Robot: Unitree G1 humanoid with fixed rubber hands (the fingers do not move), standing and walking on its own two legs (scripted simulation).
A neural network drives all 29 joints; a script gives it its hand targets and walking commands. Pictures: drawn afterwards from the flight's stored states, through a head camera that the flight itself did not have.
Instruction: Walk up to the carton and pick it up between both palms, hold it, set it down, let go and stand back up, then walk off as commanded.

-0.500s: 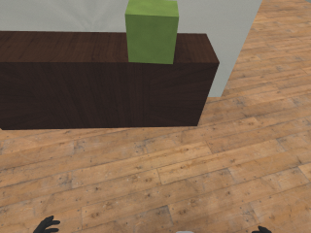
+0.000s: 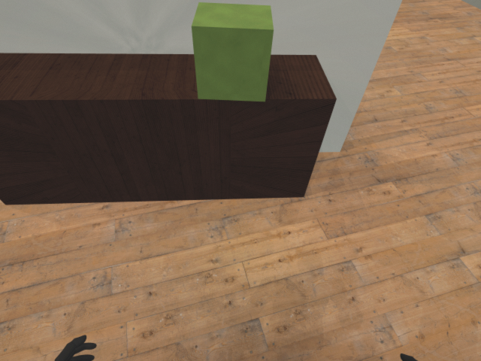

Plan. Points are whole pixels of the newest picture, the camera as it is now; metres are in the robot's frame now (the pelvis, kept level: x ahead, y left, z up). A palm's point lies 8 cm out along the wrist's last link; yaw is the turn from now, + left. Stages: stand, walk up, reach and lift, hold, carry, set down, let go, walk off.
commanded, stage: walk off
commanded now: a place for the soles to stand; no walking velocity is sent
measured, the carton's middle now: (233, 53) +1.08 +0.03 -0.02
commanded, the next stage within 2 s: stand in 0.04 s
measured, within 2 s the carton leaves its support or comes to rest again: neither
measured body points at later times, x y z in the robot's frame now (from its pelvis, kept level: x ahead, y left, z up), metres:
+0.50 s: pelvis +0.01 +0.00 +0.00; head +0.03 +0.01 +0.45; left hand +0.16 +0.30 -0.10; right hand +0.14 -0.30 -0.09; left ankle -0.01 +0.13 -0.73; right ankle +0.05 -0.14 -0.73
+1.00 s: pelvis +0.01 +0.00 +0.00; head +0.03 +0.01 +0.45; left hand +0.15 +0.30 -0.10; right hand +0.13 -0.31 -0.09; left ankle -0.01 +0.13 -0.73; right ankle +0.05 -0.14 -0.73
